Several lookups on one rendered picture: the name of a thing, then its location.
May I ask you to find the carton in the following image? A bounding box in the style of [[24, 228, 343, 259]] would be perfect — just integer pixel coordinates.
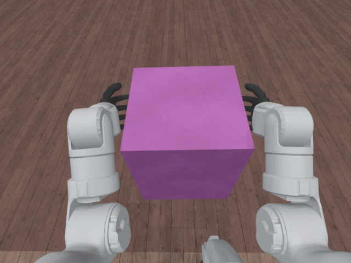
[[120, 65, 255, 199]]

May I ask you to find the left robot forearm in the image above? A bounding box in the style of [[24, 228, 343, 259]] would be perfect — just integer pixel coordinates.
[[65, 102, 121, 244]]

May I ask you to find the robot right shin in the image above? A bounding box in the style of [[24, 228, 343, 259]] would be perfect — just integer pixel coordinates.
[[208, 236, 219, 241]]

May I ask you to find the right robot forearm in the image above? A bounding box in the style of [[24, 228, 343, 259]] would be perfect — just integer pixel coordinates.
[[252, 102, 328, 243]]

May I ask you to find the robot right hand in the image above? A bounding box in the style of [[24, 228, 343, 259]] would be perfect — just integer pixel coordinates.
[[242, 83, 270, 131]]

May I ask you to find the robot left hand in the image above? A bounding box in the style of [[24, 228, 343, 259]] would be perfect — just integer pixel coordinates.
[[100, 83, 129, 130]]

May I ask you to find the robot right thigh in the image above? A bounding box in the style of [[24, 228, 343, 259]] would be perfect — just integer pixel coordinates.
[[202, 239, 244, 263]]

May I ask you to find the robot right upper arm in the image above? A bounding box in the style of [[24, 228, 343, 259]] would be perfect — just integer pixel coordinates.
[[256, 203, 351, 263]]

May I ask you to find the robot left upper arm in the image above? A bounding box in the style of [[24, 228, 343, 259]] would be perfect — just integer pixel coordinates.
[[34, 203, 131, 263]]

